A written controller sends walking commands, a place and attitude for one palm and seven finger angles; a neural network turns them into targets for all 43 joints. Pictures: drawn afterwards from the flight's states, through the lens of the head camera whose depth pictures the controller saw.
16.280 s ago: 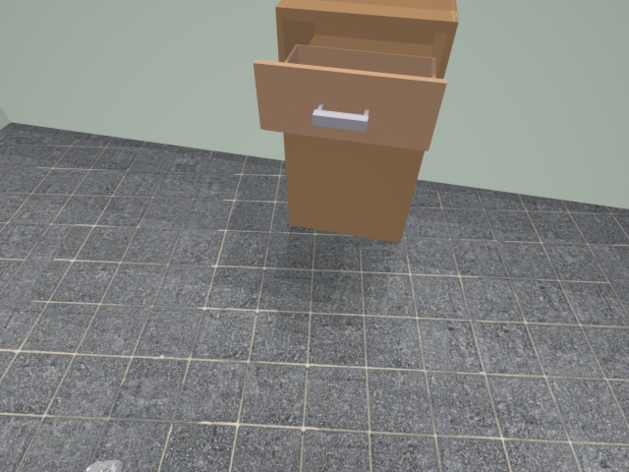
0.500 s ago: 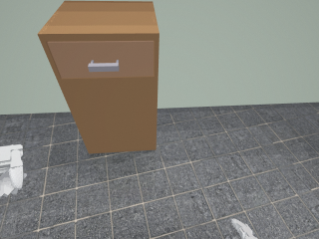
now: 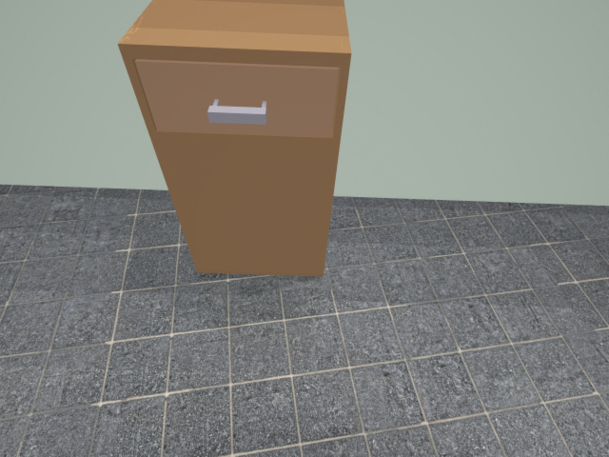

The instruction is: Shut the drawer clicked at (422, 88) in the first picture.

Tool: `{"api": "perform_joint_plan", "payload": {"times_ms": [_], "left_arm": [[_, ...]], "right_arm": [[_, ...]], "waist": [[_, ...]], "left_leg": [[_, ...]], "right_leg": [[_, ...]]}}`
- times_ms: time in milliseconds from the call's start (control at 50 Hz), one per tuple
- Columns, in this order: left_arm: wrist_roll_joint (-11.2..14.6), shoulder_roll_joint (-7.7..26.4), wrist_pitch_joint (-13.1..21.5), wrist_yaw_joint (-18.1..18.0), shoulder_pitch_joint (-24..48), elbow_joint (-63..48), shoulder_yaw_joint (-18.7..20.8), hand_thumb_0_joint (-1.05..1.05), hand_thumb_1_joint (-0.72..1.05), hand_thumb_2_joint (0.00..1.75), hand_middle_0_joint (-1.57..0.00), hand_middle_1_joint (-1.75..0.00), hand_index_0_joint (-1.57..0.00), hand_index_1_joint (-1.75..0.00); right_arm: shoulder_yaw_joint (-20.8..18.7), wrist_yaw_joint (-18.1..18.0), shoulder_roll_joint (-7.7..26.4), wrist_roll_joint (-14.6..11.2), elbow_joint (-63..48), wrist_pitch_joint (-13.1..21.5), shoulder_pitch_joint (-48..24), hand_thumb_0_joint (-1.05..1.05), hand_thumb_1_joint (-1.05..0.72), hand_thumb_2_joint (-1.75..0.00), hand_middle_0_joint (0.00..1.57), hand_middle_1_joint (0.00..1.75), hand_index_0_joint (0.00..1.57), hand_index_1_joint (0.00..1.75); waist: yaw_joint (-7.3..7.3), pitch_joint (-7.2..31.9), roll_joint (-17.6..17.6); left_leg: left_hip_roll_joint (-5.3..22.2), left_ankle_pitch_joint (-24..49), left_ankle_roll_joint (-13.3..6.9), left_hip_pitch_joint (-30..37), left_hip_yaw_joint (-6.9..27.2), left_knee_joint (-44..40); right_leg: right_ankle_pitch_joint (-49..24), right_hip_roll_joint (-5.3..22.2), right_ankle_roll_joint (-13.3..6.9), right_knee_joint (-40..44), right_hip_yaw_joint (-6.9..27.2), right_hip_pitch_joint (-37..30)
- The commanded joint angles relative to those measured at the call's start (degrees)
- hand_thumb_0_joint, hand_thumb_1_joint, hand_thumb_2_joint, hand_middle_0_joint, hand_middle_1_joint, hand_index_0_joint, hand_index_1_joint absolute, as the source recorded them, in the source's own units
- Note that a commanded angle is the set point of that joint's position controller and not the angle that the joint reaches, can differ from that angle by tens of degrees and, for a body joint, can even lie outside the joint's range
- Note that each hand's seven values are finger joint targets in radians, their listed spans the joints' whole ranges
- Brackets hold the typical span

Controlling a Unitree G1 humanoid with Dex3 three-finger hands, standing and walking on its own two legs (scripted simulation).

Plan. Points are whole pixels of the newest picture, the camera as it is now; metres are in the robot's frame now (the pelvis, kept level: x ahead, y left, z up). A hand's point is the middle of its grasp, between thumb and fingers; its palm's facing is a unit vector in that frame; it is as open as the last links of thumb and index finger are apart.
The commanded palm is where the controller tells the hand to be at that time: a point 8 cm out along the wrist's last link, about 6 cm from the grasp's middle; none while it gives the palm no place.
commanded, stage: let the arm hang, fingers relaxed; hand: left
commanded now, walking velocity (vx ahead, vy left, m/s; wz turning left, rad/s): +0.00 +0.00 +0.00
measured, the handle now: (239, 109) +0.83 +0.21 -0.01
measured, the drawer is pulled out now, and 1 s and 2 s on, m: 0.00 0.00 0.00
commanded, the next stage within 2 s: look to check the result in 0.62 s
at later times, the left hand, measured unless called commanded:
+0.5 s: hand out of the picture -0.02 +0.17 -0.17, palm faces +0.01 -0.98 -0.18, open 7.3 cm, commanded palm none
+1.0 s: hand out of the picture -0.03 +0.17 -0.17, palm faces +0.02 -0.99 -0.17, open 7.4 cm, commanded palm none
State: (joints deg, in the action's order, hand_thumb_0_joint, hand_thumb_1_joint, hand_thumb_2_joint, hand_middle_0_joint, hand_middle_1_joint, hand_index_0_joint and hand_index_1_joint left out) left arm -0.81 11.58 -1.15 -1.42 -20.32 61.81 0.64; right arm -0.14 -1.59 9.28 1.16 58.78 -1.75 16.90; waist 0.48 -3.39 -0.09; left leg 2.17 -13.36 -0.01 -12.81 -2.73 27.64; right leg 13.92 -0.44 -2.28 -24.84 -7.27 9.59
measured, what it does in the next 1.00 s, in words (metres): stands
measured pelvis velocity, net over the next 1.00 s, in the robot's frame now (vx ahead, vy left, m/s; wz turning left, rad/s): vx -0.01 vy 0.01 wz -0.02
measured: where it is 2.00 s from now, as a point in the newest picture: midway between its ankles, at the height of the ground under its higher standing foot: outside the picture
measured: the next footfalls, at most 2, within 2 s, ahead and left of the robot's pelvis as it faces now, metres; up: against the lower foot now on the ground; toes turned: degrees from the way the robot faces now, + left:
none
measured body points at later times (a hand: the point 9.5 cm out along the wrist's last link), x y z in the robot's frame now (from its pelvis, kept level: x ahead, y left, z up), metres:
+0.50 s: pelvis -0.01 +0.02 +0.00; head -0.01 +0.01 +0.45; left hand -0.02 +0.23 -0.16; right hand -0.06 -0.17 -0.17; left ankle +0.02 +0.12 -0.74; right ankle +0.00 -0.09 -0.74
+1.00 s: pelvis -0.01 +0.01 +0.00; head +0.00 +0.00 +0.45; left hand -0.03 +0.22 -0.16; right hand -0.04 -0.18 -0.17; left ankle +0.02 +0.12 -0.74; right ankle +0.00 -0.09 -0.74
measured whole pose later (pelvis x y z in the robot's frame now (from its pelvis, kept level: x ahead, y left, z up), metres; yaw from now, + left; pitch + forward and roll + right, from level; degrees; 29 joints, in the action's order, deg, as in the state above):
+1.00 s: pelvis -0.01 +0.01 +0.00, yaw -1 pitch -2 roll +0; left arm -0.7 5.5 0.5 -2.5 -18.0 66.9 0.4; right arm -0.8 -2.0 5.7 1.1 64.9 -0.5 18.6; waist -0.7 -2.5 1.2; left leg 0.9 -11.7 -1.1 -11.5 -4.8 24.8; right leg 13.0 0.8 -1.3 -24.7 -5.3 10.1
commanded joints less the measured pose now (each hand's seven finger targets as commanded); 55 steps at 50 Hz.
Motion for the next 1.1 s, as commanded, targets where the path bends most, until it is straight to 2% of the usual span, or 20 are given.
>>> {"api": "perform_joint_plan", "payload": {"times_ms": [0,100,260,280,440,460,620,740,780,840,1000,1080], "left_arm": [[0.35,3.88,1.67,-0.12,-0.12,-0.24,0.29,0.00,0.90,0.90,-0.40,-0.52,-0.40,-0.52],[0.38,2.52,1.64,-0.54,-1.24,2.76,0.07,0.00,0.90,0.90,-0.20,-0.30,-0.20,-0.30],[0.33,0.32,1.38,-0.91,-1.56,3.84,0.58,0.00,0.90,0.90,-0.20,-0.30,-0.20,-0.30],[0.31,0.12,1.35,-0.92,-1.64,3.91,0.64,0.00,0.90,0.90,-0.20,-0.30,-0.20,-0.30],[0.19,-0.68,1.26,-1.05,-1.83,3.45,1.08,0.00,0.90,0.90,-0.20,-0.30,-0.20,-0.30],[0.22,-0.81,1.29,-1.01,-1.90,3.42,1.15,0.00,0.90,0.90,-0.20,-0.30,-0.20,-0.30],[0.22,-0.82,1.56,-1.11,-2.26,3.53,1.17,0.00,0.90,0.90,-0.20,-0.30,-0.20,-0.30],[0.27,-0.78,1.79,-1.18,-2.26,3.94,1.01,0.00,0.90,0.90,-0.20,-0.30,-0.20,-0.30],[0.29,-0.75,1.78,-1.16,-2.41,4.12,0.91,0.00,0.90,0.90,-0.20,-0.30,-0.20,-0.30],[0.26,-0.55,1.82,-1.17,-2.22,4.07,0.96,0.00,0.90,0.90,-0.20,-0.30,-0.20,-0.30],[0.23,-0.50,2.02,-1.25,-2.09,4.09,0.77,0.00,0.90,0.90,-0.20,-0.30,-0.20,-0.30],[0.28,-0.47,2.07,-1.20,-1.64,4.11,0.86,0.00,0.90,0.90,-0.20,-0.30,-0.20,-0.30]], "right_arm": [[-0.88,-0.60,4.66,-0.46,0.09,1.33,3.25,0.00,-0.90,-0.90,0.20,0.30,0.20,0.30],[-0.75,-0.66,3.38,-0.39,3.11,1.28,4.84,0.00,-0.90,-0.90,0.20,0.30,0.20,0.30],[-0.88,-0.75,0.93,-0.08,5.23,1.41,6.83,0.00,-0.90,-0.90,0.20,0.30,0.20,0.30],[-0.94,-0.76,0.73,-0.07,5.32,1.46,7.02,0.00,-0.90,-0.90,0.20,0.30,0.20,0.30],[-1.28,-0.78,-0.25,0.05,5.60,1.47,8.80,0.00,-0.90,-0.90,0.20,0.30,0.20,0.30],[-1.30,-0.82,-0.17,0.08,5.55,1.54,8.99,0.00,-0.90,-0.90,0.20,0.30,0.20,0.30],[-1.48,-0.82,-0.20,-0.11,5.45,1.68,9.41,0.00,-0.90,-0.90,0.20,0.30,0.20,0.30],[-1.33,-0.84,-0.04,-0.19,5.70,1.71,9.21,0.00,-0.90,-0.90,0.20,0.30,0.20,0.30],[-1.34,-0.84,0.03,-0.20,5.79,1.62,8.74,0.00,-0.90,-0.90,0.20,0.30,0.20,0.30],[-1.29,-0.78,0.00,-0.22,5.75,1.54,8.64,0.00,-0.90,-0.90,0.20,0.30,0.20,0.30],[-1.41,-0.84,0.58,-0.36,5.71,1.68,7.25,0.00,-0.90,-0.90,0.20,0.30,0.20,0.30],[-1.33,-0.87,0.40,-0.30,5.91,1.79,6.73,0.00,-0.90,-0.90,0.20,0.30,0.20,0.30]], "waist": [[-0.80,0.88,1.18],[-0.76,-1.18,-0.29],[-0.64,-3.95,0.25],[-0.64,-4.37,1.13],[-0.66,-4.98,1.30],[-0.68,-4.40,2.07],[-0.86,-2.85,1.19],[-1.08,-2.91,0.38],[-1.12,-3.27,1.33],[-1.17,-3.63,0.46],[-1.09,-3.09,1.28],[-1.00,-2.94,0.38]], "left_leg": [[4.46,7.90,-2.23,3.32,3.81,-6.12],[4.21,4.49,-2.26,2.75,3.82,-7.70],[3.66,-0.69,-2.39,-0.26,4.12,-9.48],[3.61,-1.07,-2.40,-0.68,4.15,-9.67],[3.71,-4.63,-2.65,-2.99,4.91,-10.37],[3.74,-4.42,-2.64,-2.87,4.90,-10.39],[4.00,-2.46,-2.69,-1.17,4.79,-9.71],[3.79,0.36,-2.47,-0.02,4.01,-8.90],[3.59,0.04,-2.35,0.40,3.92,-8.72],[3.60,0.01,-2.28,0.23,3.70,-8.55],[3.92,3.11,-2.17,1.79,3.52,-8.12],[3.93,3.78,-2.10,1.97,3.40,-8.35]], "right_leg": [[-6.63,6.69,-0.59,6.59,7.09,1.92],[-1.69,6.38,-0.60,7.59,7.26,2.92],[1.92,6.05,-0.53,6.92,7.25,4.17],[2.00,6.06,-0.52,6.76,7.20,4.44],[3.62,5.64,-0.47,5.96,7.19,5.00],[3.14,5.62,-0.47,5.72,7.12,4.71],[1.94,5.81,-0.48,5.51,7.19,4.82],[0.87,6.17,-0.57,5.97,7.57,4.81],[1.69,6.20,-0.56,6.42,7.82,5.52],[1.98,6.30,-0.52,6.79,7.71,5.50],[-0.84,6.15,-0.40,6.58,7.83,5.23],[-1.65,6.38,-0.32,6.73,7.59,4.38]]}}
